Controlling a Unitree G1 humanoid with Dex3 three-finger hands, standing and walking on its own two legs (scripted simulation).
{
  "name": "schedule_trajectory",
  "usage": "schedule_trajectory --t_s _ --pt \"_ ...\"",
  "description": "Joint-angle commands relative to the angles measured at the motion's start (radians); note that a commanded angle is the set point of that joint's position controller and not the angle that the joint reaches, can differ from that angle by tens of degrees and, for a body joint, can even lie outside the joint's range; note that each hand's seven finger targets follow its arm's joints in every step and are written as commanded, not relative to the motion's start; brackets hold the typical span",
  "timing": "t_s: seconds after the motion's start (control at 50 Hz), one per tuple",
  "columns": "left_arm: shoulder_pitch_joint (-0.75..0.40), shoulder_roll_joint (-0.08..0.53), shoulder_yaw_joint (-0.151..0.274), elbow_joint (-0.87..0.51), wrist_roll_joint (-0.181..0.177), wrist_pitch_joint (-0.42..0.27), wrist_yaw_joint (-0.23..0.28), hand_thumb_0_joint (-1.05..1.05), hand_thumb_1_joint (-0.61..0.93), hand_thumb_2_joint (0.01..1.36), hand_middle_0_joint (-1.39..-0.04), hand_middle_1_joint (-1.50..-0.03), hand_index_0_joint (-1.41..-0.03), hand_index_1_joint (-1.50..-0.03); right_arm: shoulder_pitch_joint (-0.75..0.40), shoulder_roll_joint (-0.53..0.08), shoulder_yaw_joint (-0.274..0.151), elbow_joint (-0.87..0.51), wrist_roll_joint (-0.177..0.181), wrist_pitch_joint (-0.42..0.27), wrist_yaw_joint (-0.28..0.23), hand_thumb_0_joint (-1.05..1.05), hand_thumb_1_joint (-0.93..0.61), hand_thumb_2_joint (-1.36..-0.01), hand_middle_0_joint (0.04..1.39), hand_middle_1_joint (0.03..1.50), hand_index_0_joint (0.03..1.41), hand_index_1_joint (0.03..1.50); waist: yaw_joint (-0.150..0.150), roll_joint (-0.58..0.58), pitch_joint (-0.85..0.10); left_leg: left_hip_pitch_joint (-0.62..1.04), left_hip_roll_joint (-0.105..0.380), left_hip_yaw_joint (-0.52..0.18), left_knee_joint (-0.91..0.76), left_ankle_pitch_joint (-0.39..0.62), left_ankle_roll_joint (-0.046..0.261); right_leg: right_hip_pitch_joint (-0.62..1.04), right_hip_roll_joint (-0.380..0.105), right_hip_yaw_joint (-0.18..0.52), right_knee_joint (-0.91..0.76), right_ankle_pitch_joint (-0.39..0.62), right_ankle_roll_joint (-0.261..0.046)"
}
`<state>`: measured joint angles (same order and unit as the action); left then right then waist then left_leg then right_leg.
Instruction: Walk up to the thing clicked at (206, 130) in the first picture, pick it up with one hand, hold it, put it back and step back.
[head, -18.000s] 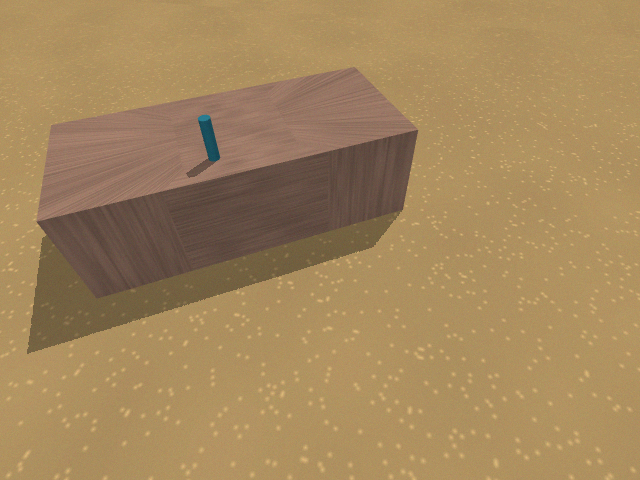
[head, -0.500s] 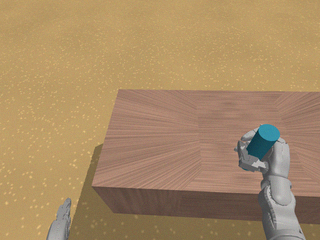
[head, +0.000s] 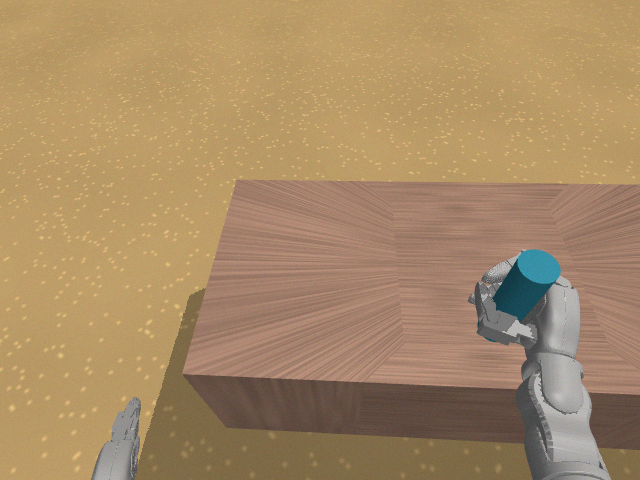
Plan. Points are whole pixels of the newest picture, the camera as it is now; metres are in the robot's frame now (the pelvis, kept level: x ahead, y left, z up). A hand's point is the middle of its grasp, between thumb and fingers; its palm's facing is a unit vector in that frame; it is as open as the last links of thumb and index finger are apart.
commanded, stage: hold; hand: right
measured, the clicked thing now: (512, 301) +0.33 -0.19 +0.06
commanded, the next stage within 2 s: crouch in 0.18 s
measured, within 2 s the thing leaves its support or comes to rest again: neither
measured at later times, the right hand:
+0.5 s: hand (492, 307) +0.34 -0.18 +0.03, palm faces +0.27 +0.96 -0.01, open 5.0 cm
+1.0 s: hand (474, 295) +0.42 -0.20 -0.08, palm faces +0.28 +0.96 +0.00, open 5.0 cm
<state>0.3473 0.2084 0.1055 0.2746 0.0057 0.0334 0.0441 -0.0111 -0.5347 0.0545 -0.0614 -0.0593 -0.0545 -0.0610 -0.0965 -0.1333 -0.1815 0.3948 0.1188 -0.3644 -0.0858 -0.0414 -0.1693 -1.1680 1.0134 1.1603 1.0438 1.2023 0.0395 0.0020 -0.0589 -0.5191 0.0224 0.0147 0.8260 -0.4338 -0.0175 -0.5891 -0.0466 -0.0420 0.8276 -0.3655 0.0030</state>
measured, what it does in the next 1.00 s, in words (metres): lowers itself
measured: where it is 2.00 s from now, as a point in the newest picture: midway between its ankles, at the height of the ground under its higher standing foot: outside the picture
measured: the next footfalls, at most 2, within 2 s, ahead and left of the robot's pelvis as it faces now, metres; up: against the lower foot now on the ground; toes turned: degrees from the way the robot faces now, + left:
none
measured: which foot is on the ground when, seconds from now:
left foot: down 0.00-1.00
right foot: down 0.00-1.00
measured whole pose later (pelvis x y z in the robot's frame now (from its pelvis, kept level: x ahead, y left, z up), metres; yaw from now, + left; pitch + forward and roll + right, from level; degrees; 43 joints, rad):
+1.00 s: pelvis -0.02 -0.01 -0.06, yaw +2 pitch +21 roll +3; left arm 0.39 0.24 0.09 0.00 0.09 0.00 -0.03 -0.01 -0.52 0.06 -0.06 -0.07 -0.07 -0.06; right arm -0.52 -0.32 -0.45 0.98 0.04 -0.61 -0.05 -0.04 -0.18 -1.16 1.01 1.16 1.04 1.20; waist 0.19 0.04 -0.11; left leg -0.99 -0.01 0.03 1.16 -0.53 -0.02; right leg -1.08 -0.08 -0.01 1.20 -0.48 0.00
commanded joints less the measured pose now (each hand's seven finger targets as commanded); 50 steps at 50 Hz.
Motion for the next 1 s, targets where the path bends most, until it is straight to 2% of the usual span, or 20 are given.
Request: schedule_trajectory --t_s 0.0,0.04,0.08,0.1,0.14,0.16,0.2,0.28,0.42,0.44,0.5,0.54,0.56,0.58,0.64,0.66,0.74,0.82,0.88,0.98 --pt "-0.019 0.152 0.084 -0.156 0.001 -0.054 0.007 0.000 -0.548 0.050 -0.052 -0.054 -0.049 -0.057 -0.264 -0.101 -0.021 -0.202 -0.001 -0.067 0.007 0.000 -0.649 -1.263 1.366 1.380 1.371 1.379 0.019 0.025 -0.234 0.021 -0.025 0.005 -0.124 0.274 0.006 0.188 0.023 0.017 -0.105 0.193 -0.016" --pt "-0.025 0.139 0.063 -0.181 -0.001 -0.056 0.004 0.000 -0.546 0.045 -0.050 -0.052 -0.049 -0.053 -0.236 -0.130 -0.055 -0.179 -0.005 -0.070 0.003 0.000 -0.648 -1.257 1.365 1.376 1.369 1.376 0.000 0.025 -0.253 0.032 -0.027 0.007 -0.117 0.281 0.008 0.201 0.022 0.017 -0.103 0.215 -0.014" --pt "-0.032 0.166 0.093 -0.195 0.000 -0.051 0.005 0.000 -0.544 0.047 -0.050 -0.052 -0.049 -0.053 -0.287 -0.136 -0.044 -0.241 -0.003 -0.081 0.002 0.000 -0.680 -1.260 1.375 1.377 1.375 1.377 0.005 -0.007 -0.286 0.039 -0.028 0.009 -0.114 0.279 0.013 0.227 0.022 0.019 -0.109 0.220 -0.010" --pt "-0.010 0.130 0.058 -0.181 0.000 -0.049 0.001 0.000 -0.545 0.049 -0.050 -0.053 -0.048 -0.055 -0.257 -0.117 -0.022 -0.250 -0.004 -0.080 0.003 0.000 -0.659 -1.260 1.370 1.378 1.372 1.378 -0.009 0.005 -0.277 0.050 -0.030 0.014 -0.112 0.288 0.013 0.230 0.022 0.021 -0.113 0.236 -0.007" --pt "-0.012 0.161 0.086 -0.171 0.000 -0.052 0.004 0.000 -0.547 0.049 -0.051 -0.054 -0.049 -0.055 -0.247 -0.129 -0.034 -0.224 -0.007 -0.073 0.002 0.000 -0.660 -1.267 1.371 1.383 1.374 1.383 0.001 -0.012 -0.273 0.032 -0.031 0.011 -0.111 0.284 0.014 0.227 0.019 0.022 -0.114 0.229 -0.008" --pt "-0.029 0.115 0.050 -0.170 -0.001 -0.050 -0.001 0.000 -0.547 0.051 -0.051 -0.054 -0.048 -0.057 -0.296 -0.117 -0.025 -0.283 -0.002 -0.082 0.001 0.000 -0.672 -1.276 1.382 1.392 1.385 1.392 -0.005 -0.025 -0.277 0.033 -0.030 0.011 -0.112 0.284 0.015 0.226 0.020 0.019 -0.115 0.233 -0.008" --pt "-0.036 0.136 0.073 -0.165 0.000 -0.054 0.006 0.000 -0.545 0.049 -0.050 -0.054 -0.049 -0.055 -0.246 -0.102 -0.022 -0.225 -0.001 -0.076 -0.002 0.000 -0.648 -1.270 1.370 1.386 1.375 1.386 0.004 0.009 -0.243 0.028 -0.029 0.010 -0.119 0.267 0.012 0.210 0.020 0.017 -0.112 0.204 -0.010" --pt "-0.032 0.111 0.040 -0.179 0.001 -0.049 0.003 0.000 -0.530 0.037 -0.046 -0.057 -0.057 -0.046 -0.276 -0.115 -0.021 -0.266 -0.002 -0.083 0.001 0.000 -0.736 -1.294 1.419 1.415 1.420 1.415 0.001 0.008 -0.267 0.048 -0.027 0.008 -0.120 0.281 0.010 0.210 0.022 0.016 -0.109 0.217 -0.011" --pt "-0.045 0.161 0.092 -0.178 0.007 -0.058 0.007 0.000 -0.527 0.035 -0.046 -0.054 -0.057 -0.043 -0.317 -0.148 -0.086 -0.081 -0.006 -0.099 0.006 0.000 -0.748 -1.372 1.465 1.489 1.475 1.490 0.041 0.058 -0.213 -0.046 -0.025 -0.006 -0.108 0.209 0.006 0.135 0.019 0.019 -0.080 0.127 -0.021" --pt "-0.038 0.139 0.066 -0.170 0.012 -0.062 0.001 0.000 -0.529 0.037 -0.047 -0.055 -0.057 -0.045 -0.334 -0.136 -0.081 -0.049 -0.006 -0.111 0.010 0.000 -0.739 -1.360 1.455 1.477 1.464 1.477 0.041 0.047 -0.194 -0.062 -0.025 -0.003 -0.097 0.200 0.006 0.120 0.020 0.020 -0.071 0.117 -0.020" --pt "-0.061 0.106 0.035 -0.220 0.018 -0.076 -0.003 0.000 -0.532 0.037 -0.047 -0.055 -0.057 -0.044 -0.446 -0.166 -0.099 0.003 -0.013 -0.155 0.021 0.000 -0.726 -1.351 1.442 1.466 1.452 1.466 0.057 0.059 -0.259 -0.088 -0.017 -0.026 -0.063 0.220 0.001 0.081 0.022 0.022 -0.008 0.127 -0.024" --pt "-0.070 0.150 0.065 -0.247 0.025 -0.082 -0.002 0.000 -0.528 0.033 -0.047 -0.054 -0.060 -0.041 -0.447 -0.224 -0.163 0.120 -0.018 -0.173 0.022 0.000 -0.700 -1.338 1.430 1.454 1.440 1.454 0.068 0.083 -0.282 -0.108 -0.017 -0.038 -0.034 0.229 -0.004 0.026 0.022 0.027 0.034 0.124 -0.028" --pt "-0.016 0.114 0.040 -0.195 0.034 -0.080 -0.009 0.000 -0.534 0.040 -0.049 -0.056 -0.059 -0.046 -0.527 -0.206 -0.134 0.070 -0.020 -0.192 0.025 0.000 -0.693 -1.330 1.410 1.438 1.421 1.438 0.069 0.028 -0.286 -0.137 -0.014 -0.044 -0.017 0.224 -0.001 0.017 0.025 0.023 0.049 0.122 -0.026" --pt "-0.009 0.122 0.040 -0.218 0.037 -0.084 -0.014 0.000 -0.528 0.034 -0.045 -0.053 -0.058 -0.040 -0.517 -0.241 -0.179 0.144 -0.021 -0.204 0.026 0.000 -0.694 -1.334 1.423 1.448 1.433 1.448 0.067 0.025 -0.317 -0.148 -0.016 -0.043 0.002 0.221 0.001 0.003 0.026 0.026 0.068 0.122 -0.024" --pt "0.017 0.141 0.055 -0.294 0.050 -0.093 -0.023 0.000 -0.526 0.036 -0.047 -0.057 -0.061 -0.043 -0.623 -0.262 -0.176 0.152 -0.038 -0.242 0.034 0.000 -0.692 -1.324 1.424 1.441 1.431 1.441 0.093 -0.029 -0.428 -0.180 -0.030 -0.032 0.052 0.248 0.004 0.028 0.021 0.037 0.108 0.160 -0.019" --pt "0.019 0.146 0.046 -0.325 0.053 -0.093 -0.028 0.000 -0.530 0.040 -0.048 -0.058 -0.060 -0.046 -0.628 -0.304 -0.212 0.170 -0.041 -0.252 0.033 0.000 -0.696 -1.321 1.428 1.440 1.434 1.440 0.078 -0.039 -0.463 -0.176 -0.034 -0.022 0.071 0.271 0.005 0.037 0.022 0.039 0.116 0.192 -0.016" --pt "0.047 0.146 0.047 -0.353 0.065 -0.092 -0.044 0.000 -0.541 0.054 -0.051 -0.063 -0.058 -0.056 -0.648 -0.286 -0.215 0.296 -0.051 -0.275 0.037 0.000 -0.682 -1.336 1.439 1.457 1.448 1.457 0.098 -0.071 -0.458 -0.270 -0.044 -0.009 0.122 0.252 0.011 -0.011 0.015 0.052 0.164 0.210 -0.014" --pt "0.050 0.198 0.097 -0.431 0.073 -0.089 -0.050 0.000 -0.537 0.052 -0.051 -0.062 -0.059 -0.055 -0.706 -0.335 -0.248 0.342 -0.070 -0.302 0.035 0.000 -0.733 -1.340 1.451 1.458 1.455 1.458 0.122 -0.067 -0.486 -0.314 -0.057 0.008 0.153 0.194 0.018 -0.047 0.006 0.068 0.184 0.155 -0.010" --pt "0.048 0.199 0.093 -0.463 0.076 -0.088 -0.059 0.000 -0.538 0.053 -0.053 -0.064 -0.060 -0.057 -0.712 -0.376 -0.294 0.382 -0.072 -0.316 0.033 0.000 -0.720 -1.326 1.433 1.440 1.437 1.440 0.119 -0.081 -0.484 -0.331 -0.060 0.008 0.171 0.164 0.019 -0.108 0.006 0.069 0.206 0.109 -0.010" --pt "0.075 0.196 0.082 -0.501 0.088 -0.087 -0.071 0.000 -0.539 0.057 -0.052 -0.064 -0.058 -0.058 -0.726 -0.374 -0.297 0.416 -0.087 -0.339 0.036 0.000 -0.723 -1.310 1.429 1.427 1.430 1.427 0.138 -0.137 -0.523 -0.410 -0.070 0.030 0.235 0.177 0.028 -0.091 -0.005 0.086 0.248 0.181 0.001"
